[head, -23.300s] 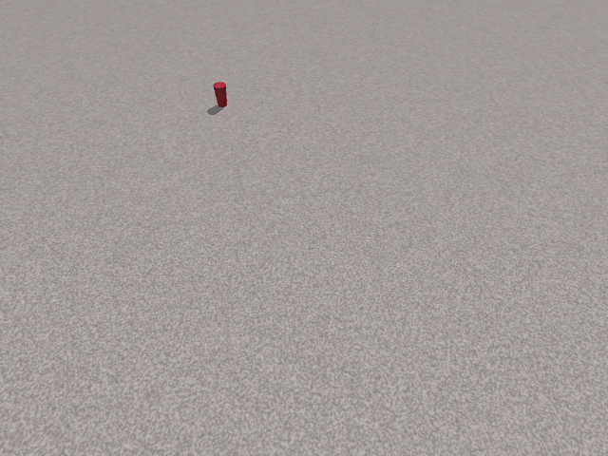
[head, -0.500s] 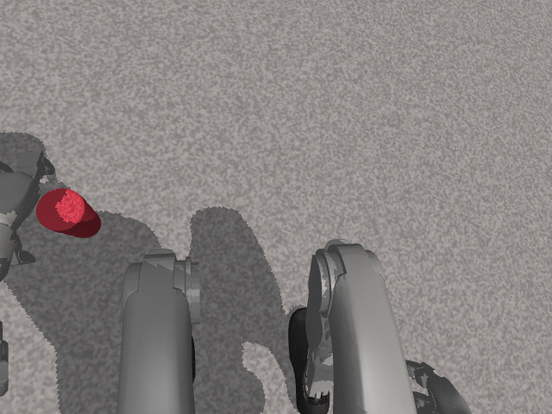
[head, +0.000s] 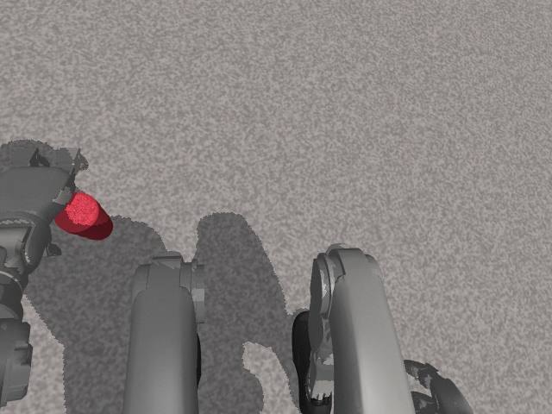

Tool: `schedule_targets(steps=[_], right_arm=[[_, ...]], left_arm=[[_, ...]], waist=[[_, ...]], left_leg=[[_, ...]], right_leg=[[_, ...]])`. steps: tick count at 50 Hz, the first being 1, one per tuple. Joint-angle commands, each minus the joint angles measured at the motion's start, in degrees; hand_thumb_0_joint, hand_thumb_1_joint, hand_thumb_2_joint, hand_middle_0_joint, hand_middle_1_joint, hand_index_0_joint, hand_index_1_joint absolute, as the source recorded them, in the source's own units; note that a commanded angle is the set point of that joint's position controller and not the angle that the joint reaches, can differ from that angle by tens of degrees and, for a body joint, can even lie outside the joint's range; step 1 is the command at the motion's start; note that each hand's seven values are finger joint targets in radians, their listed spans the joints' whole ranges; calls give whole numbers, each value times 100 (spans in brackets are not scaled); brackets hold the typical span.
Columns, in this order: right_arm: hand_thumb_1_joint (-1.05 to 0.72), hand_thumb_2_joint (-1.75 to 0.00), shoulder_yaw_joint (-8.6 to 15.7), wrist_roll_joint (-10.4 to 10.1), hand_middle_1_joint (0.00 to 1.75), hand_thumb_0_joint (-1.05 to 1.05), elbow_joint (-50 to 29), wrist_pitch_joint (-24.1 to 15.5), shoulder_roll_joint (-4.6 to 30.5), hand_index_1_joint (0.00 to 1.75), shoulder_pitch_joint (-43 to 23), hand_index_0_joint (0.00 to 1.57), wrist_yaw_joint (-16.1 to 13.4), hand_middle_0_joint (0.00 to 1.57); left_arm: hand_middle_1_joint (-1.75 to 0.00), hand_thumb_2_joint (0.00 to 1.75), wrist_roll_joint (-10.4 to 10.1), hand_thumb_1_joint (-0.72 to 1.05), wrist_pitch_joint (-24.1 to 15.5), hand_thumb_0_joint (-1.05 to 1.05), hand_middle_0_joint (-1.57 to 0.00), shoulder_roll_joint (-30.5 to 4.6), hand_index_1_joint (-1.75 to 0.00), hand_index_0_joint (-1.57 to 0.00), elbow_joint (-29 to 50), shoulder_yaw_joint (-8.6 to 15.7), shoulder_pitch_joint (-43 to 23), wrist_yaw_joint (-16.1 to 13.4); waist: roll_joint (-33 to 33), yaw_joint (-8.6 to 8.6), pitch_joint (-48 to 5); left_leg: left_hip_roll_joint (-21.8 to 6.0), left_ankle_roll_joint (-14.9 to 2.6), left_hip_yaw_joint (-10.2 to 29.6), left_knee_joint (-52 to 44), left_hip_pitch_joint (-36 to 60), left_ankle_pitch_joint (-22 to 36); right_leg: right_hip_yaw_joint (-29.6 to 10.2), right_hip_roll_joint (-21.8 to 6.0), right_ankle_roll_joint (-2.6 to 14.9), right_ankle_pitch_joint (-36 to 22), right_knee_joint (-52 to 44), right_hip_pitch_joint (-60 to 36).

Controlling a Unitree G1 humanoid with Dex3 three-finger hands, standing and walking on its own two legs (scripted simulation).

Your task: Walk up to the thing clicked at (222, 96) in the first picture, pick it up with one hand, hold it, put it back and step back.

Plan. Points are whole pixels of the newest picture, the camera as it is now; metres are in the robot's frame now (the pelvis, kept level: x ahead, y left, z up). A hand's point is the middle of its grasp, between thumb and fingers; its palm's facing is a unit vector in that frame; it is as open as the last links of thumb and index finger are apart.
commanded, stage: approach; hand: left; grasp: from above
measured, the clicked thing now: (88, 220) +0.41 +0.31 -0.28
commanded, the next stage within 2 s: close in in 0.16 s
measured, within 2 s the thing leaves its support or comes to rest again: neither
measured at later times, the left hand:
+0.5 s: hand (60, 214) +0.39 +0.31 -0.17, palm faces -0.48 -0.06 -0.88, open 14.3 cm
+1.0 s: hand (83, 214) +0.41 +0.30 -0.22, palm faces -0.40 -0.08 -0.91, open 14.3 cm
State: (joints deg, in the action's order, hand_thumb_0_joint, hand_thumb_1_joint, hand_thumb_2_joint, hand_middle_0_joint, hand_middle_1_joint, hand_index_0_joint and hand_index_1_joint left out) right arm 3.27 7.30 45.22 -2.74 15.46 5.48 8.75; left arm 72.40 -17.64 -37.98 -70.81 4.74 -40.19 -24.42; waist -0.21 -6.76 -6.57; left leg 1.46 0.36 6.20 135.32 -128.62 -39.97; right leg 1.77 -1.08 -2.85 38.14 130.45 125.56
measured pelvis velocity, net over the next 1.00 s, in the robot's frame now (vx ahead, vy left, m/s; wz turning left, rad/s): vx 0.00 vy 0.00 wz -0.02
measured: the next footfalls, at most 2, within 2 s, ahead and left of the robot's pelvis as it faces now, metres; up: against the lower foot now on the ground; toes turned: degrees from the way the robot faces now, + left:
none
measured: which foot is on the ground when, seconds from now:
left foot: down 0.00-1.00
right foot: down 0.00-1.00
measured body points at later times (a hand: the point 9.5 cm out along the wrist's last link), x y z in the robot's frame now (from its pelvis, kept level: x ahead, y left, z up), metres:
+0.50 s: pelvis +0.00 -0.01 -0.01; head +0.22 +0.04 +0.38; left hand +0.42 +0.31 -0.12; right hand +0.05 -0.28 -0.13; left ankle +0.08 +0.12 -0.31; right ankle +0.10 -0.14 -0.31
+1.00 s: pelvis +0.00 +0.00 -0.04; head +0.23 +0.07 +0.34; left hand +0.42 +0.30 -0.17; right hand +0.09 -0.29 -0.14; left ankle +0.08 +0.12 -0.31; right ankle +0.10 -0.14 -0.31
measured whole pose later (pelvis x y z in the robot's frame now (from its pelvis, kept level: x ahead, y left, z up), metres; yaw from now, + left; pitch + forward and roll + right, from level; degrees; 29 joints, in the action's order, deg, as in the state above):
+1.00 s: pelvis +0.00 +0.00 -0.04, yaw -1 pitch +31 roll -8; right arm 0.1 12.4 48.3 -7.3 15.9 3.2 12.6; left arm 78.3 -16.8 -41.6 -89.6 10.7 -47.2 -36.8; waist -2.4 -12.7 -2.7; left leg 1.6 0.8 7.5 143.0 -133.6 -40.8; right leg 2.3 -0.2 -3.3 38.2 137.3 130.6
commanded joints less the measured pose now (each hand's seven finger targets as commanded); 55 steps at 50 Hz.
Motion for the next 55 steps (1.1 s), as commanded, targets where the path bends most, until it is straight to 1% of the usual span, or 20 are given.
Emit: schedule_targets(steps=[1,9,13,15,18,21,22,23,24,27,29,31,36,39,42,45,49,51,52,55], right_arm=[[-91,-90,322,-40,30,0,-105,-131,1351,30,1150,20,-108,20],[-91,-90,35,19,30,0,-178,-256,1309,30,921,20,-52,20],[-91,-90,11,23,30,0,-222,-327,1368,30,847,20,-36,20],[-91,-90,34,41,30,0,-215,-338,1388,30,862,20,-39,20],[-91,-90,66,101,30,0,-120,-401,1313,30,944,20,-16,20],[-91,-90,135,116,30,0,-162,-410,1365,30,1061,20,-40,20],[-91,-90,179,133,30,0,-178,-426,1415,30,1121,20,-41,20],[-91,-90,176,132,30,0,-81,-422,1352,30,1176,20,-26,20],[-91,-90,200,139,30,0,-22,-419,1373,30,1212,20,-15,20],[-91,-90,234,118,30,0,13,-358,1375,30,1311,20,-9,20],[-91,-90,220,109,30,0,22,-321,1370,30,1268,20,-18,20],[-90,-90,174,129,30,0,70,-302,1364,30,1159,20,17,20],[-90,-90,85,229,30,0,138,-285,1414,30,1032,20,90,20],[-90,-90,100,353,30,0,180,-337,1463,30,911,20,181,20],[-90,-90,68,460,30,0,211,-421,1470,30,807,20,257,20],[-90,-90,90,467,30,0,231,-475,1480,30,722,20,297,20],[-90,-90,82,500,30,0,255,-556,1499,30,780,20,387,20],[-90,-90,109,531,30,0,185,-581,1599,30,858,20,417,20],[-90,-90,140,494,30,0,186,-574,1611,30,869,20,418,20],[-90,-90,135,542,30,0,208,-556,1601,30,995,20,470,20]], left_arm=[[-103,106,-72,-61,145,0,-7,-900,-105,-6,303,-33,-1945,-335],[-99,103,309,-58,534,0,-11,-1585,-101,-9,-721,578,-1932,-819],[-97,102,186,-57,647,0,-12,-1861,-99,-10,-575,804,-1947,-871],[-100,103,78,-60,684,0,-7,-1803,-101,-6,-630,822,-1872,-810],[-101,103,-15,-61,622,0,-6,-1454,-102,-5,-709,386,-1967,-515],[-99,105,-292,-61,418,0,-8,-1580,-101,-6,-236,467,-2118,-255],[-101,105,-292,-61,339,0,-7,-1637,-102,-6,-86,529,-2065,-197],[-100,105,-308,-61,284,0,-8,-1199,-102,-6,-224,233,-1840,-121],[-101,104,-311,-60,192,0,-8,-1168,-102,-6,-67,168,-2013,-81],[-99,104,-270,-60,-26,0,-8,-1290,-101,-6,-24,255,-1933,-66],[-97,106,-195,-61,-139,0,-8,-1328,-100,-5,24,369,-1762,-179],[-98,105,-53,-60,-217,0,-8,-1272,-100,-5,-297,324,-1800,-333],[-95,106,404,-61,-300,0,-8,-1660,-98,-5,-791,654,-1902,-882],[-97,104,535,-58,-293,0,-8,-1776,-99,-5,-992,803,-2131,-1209],[-97,104,621,-57,-175,0,-7,-1753,-99,-5,-1169,690,-2413,-1435],[-97,103,519,-57,15,0,-7,-1817,-99,-5,-1163,777,-2264,-1547],[-98,104,444,-59,220,0,-6,-1742,-100,-4,-1255,626,-2302,-1394],[-98,104,393,-59,262,0,-6,-2082,-100,-4,-1061,919,-2236,-1298],[-97,105,289,-60,282,0,-6,-2069,-100,-3,-1175,992,-1931,-1252],[-97,105,240,-59,274,0,-6,-1680,-100,-4,-1395,840,-1720,-1040]], waist=[[1040,-385,-3248],[1170,-164,-3330],[1239,-87,-3558],[1221,-143,-3551],[957,-412,-3063],[874,-391,-3357],[970,-407,-3437],[949,-414,-3390],[981,-516,-3382],[985,-469,-3335],[1121,-303,-3489],[1114,-369,-3302],[1312,-362,-3156],[1386,-473,-3168],[1601,-612,-3132],[1787,-489,-3272],[1737,-575,-3238],[1747,-517,-3376],[1713,-435,-3328],[1524,-564,-3272]], left_leg=[[64,-211,-346,-1692,2787,703],[149,-253,-616,-1607,2470,727],[141,-270,-638,-1595,2482,656],[139,-274,-621,-1593,2440,541],[146,-305,-600,-1491,2019,165],[137,-298,-531,-1407,2091,275],[133,-282,-525,-1382,2252,491],[136,-245,-501,-1400,2302,492],[129,-250,-495,-1334,2292,498],[121,-218,-470,-1269,2358,636],[124,-184,-476,-1283,2493,813],[115,-167,-461,-1206,2467,911],[122,-177,-478,-1127,2529,1084],[92,-178,-442,-1120,2591,982],[94,-193,-473,-1046,2606,765],[100,-190,-496,-1088,2630,657],[103,-214,-505,-937,2506,596],[115,-223,-489,-900,2545,871],[99,-213,-454,-935,2512,956],[118,-216,-439,-843,2429,1212]], right_leg=[[592,218,431,-819,-1469,-1342],[500,217,486,-825,-1296,-1616],[475,223,470,-753,-1305,-1749],[485,211,460,-640,-1309,-1713],[439,220,457,-249,-1416,-1635],[437,187,433,-324,-1396,-1787],[472,166,417,-561,-1338,-1868],[501,180,433,-565,-1295,-1800],[516,202,422,-600,-1285,-1724],[535,191,438,-700,-1209,-1649],[550,199,455,-811,-1137,-1593],[605,230,454,-904,-1007,-1407],[656,240,413,-1065,-803,-1305],[747,251,372,-974,-616,-1096],[793,256,318,-807,-586,-935],[786,247,310,-684,-588,-930],[783,251,326,-724,-554,-911],[796,231,318,-975,-508,-1081],[820,219,313,-1015,-448,-1066],[825,236,313,-1300,-446,-1225]])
